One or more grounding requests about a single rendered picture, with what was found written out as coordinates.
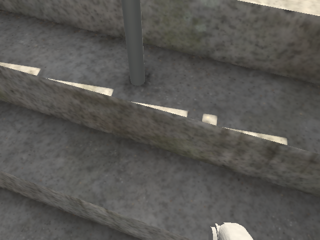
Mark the robot right thigh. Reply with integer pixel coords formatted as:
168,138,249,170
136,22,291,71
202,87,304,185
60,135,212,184
208,222,253,240

